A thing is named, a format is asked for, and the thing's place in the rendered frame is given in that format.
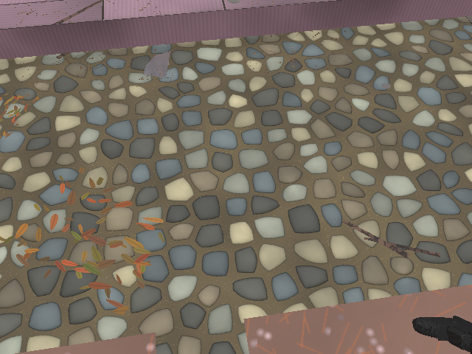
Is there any right robot hand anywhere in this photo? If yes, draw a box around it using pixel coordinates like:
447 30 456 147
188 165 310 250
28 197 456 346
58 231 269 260
412 316 472 354

